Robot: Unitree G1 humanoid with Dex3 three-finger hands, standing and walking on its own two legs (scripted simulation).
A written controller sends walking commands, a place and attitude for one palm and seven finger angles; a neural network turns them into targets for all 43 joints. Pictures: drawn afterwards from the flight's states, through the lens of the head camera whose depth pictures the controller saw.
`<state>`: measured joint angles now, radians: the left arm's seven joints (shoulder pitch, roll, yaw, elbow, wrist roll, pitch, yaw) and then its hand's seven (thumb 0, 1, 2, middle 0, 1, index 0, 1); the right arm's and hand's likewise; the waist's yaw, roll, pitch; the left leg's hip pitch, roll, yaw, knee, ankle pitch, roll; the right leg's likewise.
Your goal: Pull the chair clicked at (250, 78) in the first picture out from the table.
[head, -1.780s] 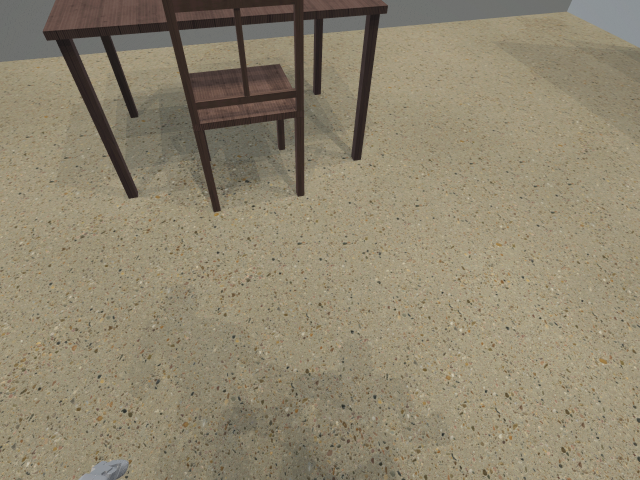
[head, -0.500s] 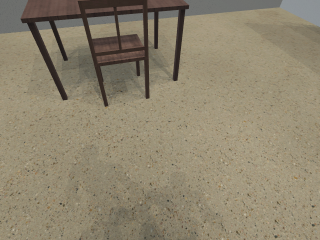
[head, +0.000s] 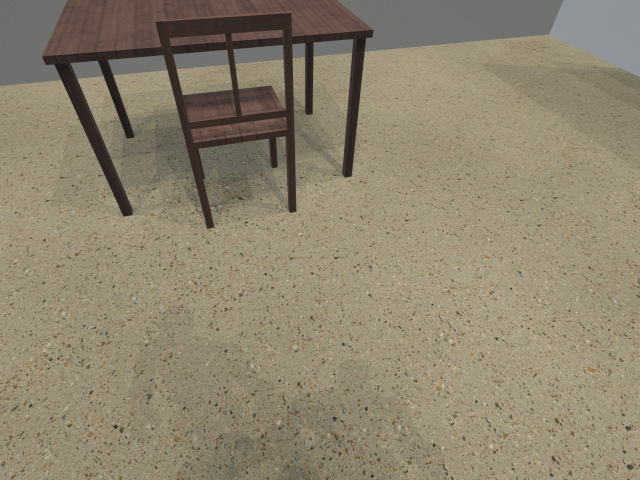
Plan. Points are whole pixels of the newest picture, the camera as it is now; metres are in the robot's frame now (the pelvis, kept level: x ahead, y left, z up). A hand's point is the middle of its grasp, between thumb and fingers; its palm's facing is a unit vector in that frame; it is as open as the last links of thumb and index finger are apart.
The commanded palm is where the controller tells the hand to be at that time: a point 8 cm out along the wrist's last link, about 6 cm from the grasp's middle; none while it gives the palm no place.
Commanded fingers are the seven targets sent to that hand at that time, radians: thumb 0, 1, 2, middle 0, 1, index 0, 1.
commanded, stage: walk to a spot facing it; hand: left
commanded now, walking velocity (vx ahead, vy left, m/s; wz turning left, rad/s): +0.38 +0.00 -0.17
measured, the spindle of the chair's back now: (233, 76) +1.37 +0.40 -0.10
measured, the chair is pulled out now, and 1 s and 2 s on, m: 0.00 0.00 0.00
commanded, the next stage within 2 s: turn to face it in 1.50 s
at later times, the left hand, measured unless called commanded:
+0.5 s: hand (215, 427) +0.25 +0.19 -0.19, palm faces -0.14 -0.98 -0.13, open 7.4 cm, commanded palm none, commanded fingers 0.00 0.90 0.90 -0.20 -0.30 -0.20 -0.30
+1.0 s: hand (238, 346) +0.39 +0.18 -0.19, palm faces -0.05 -0.99 -0.14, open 7.4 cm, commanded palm none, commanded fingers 0.00 0.90 0.90 -0.20 -0.30 -0.20 -0.30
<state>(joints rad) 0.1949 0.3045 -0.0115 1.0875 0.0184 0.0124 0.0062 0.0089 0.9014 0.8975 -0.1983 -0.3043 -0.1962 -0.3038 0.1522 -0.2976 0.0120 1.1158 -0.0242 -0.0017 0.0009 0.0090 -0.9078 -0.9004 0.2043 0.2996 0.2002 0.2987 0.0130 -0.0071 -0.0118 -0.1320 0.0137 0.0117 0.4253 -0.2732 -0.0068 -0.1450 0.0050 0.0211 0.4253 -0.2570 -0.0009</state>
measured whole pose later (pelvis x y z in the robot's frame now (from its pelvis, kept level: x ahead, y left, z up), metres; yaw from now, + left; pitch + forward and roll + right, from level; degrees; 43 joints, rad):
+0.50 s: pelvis +0.16 +0.02 -0.02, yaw -6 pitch +0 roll -2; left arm 0.16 0.19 0.04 1.02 0.02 0.00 -0.03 0.01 0.91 0.90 -0.19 -0.30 -0.19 -0.30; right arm 0.57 -0.09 0.01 1.22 -0.02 -0.08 -0.04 0.01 -0.91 -0.90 0.20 0.30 0.20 0.30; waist -0.04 -0.02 0.10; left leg 0.20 0.03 0.15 0.24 -0.43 0.01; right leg -0.58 -0.05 -0.14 0.80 -0.22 -0.05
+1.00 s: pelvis +0.40 +0.01 -0.01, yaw -7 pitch +0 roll -3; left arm 0.37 0.16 0.04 1.09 0.03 -0.06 0.01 0.01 0.91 0.90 -0.20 -0.30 -0.19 -0.30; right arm 0.19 -0.18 -0.05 1.02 -0.03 -0.04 0.02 0.02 -0.95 -0.90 0.20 0.30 0.19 0.30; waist 0.03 -0.01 0.01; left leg -0.49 0.15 0.10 0.71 -0.20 -0.01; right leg -0.07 0.02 -0.15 0.42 -0.34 -0.03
